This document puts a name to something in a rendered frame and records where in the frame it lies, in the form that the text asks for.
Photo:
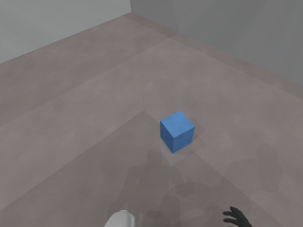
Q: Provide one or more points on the carton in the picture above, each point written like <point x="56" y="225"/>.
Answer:
<point x="176" y="131"/>

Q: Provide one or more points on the left robot thigh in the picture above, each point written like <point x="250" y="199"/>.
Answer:
<point x="121" y="219"/>

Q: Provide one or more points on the robot right hand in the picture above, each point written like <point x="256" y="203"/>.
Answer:
<point x="240" y="220"/>

